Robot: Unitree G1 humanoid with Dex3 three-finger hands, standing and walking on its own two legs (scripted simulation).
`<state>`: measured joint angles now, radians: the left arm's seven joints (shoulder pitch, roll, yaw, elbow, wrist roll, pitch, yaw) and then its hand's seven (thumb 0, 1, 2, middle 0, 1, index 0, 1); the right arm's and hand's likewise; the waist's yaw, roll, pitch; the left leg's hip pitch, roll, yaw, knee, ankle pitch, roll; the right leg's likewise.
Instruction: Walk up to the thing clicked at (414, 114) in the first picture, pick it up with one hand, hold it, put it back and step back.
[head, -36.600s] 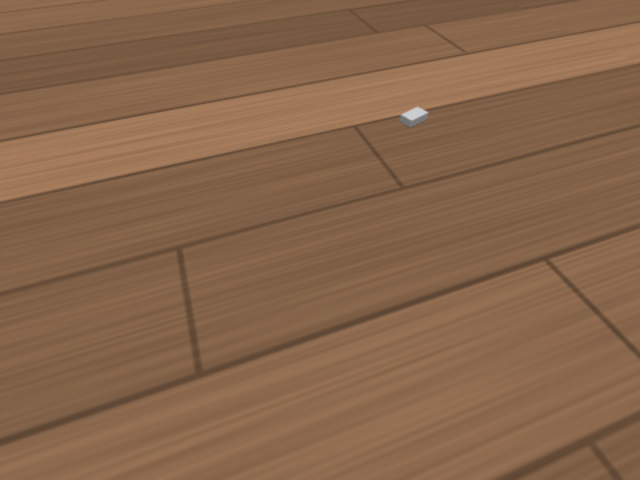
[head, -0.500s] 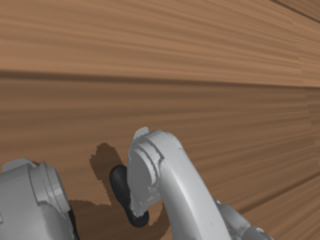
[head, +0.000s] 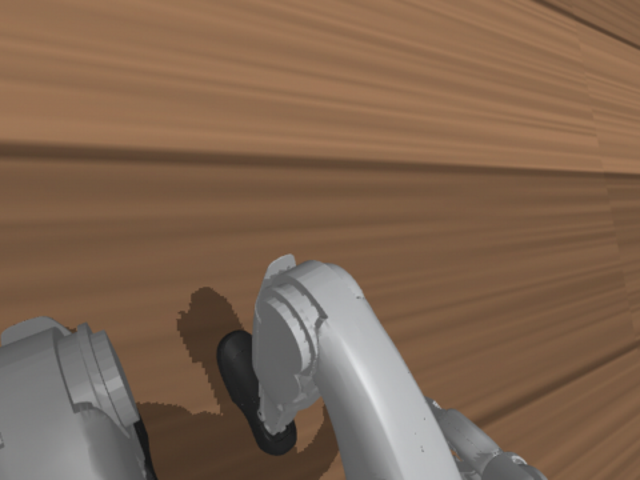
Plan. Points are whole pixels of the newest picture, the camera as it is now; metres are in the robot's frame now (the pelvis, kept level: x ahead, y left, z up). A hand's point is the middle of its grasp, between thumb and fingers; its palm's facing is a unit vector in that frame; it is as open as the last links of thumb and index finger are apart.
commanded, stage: withdraw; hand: left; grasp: from above
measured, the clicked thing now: out of the picture +0.43 +0.40 -0.29
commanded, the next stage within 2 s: home in 0.88 s
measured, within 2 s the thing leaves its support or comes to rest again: neither
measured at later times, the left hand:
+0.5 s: hand out of the picture +0.42 +0.42 -0.11, palm faces -0.34 -0.11 -0.93, open 14.1 cm
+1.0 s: hand out of the picture +0.41 +0.40 -0.15, palm faces -0.41 -0.15 -0.90, open 13.9 cm
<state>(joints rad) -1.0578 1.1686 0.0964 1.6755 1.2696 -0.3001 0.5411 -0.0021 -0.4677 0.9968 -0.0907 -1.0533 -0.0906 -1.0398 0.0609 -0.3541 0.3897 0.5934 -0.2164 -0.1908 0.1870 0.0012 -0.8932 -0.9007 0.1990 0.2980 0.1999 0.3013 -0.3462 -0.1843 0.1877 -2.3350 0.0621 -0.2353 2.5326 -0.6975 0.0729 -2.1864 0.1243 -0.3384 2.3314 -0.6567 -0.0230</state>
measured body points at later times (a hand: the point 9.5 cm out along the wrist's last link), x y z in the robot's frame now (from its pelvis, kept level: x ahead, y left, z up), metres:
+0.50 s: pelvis +0.00 +0.00 +0.03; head +0.22 +0.13 +0.40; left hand +0.43 +0.42 -0.06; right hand +0.13 -0.24 -0.06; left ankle +0.07 +0.11 -0.28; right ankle +0.11 -0.08 -0.28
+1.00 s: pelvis +0.00 -0.01 +0.01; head +0.23 +0.12 +0.38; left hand +0.43 +0.40 -0.10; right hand +0.08 -0.27 -0.07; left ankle +0.07 +0.11 -0.28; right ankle +0.11 -0.08 -0.28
